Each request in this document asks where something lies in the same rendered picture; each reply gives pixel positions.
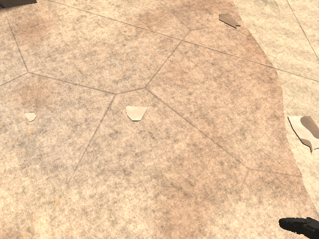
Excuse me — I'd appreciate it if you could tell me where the right robot hand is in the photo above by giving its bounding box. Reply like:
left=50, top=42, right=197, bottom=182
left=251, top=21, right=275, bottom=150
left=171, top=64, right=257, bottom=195
left=278, top=217, right=319, bottom=239

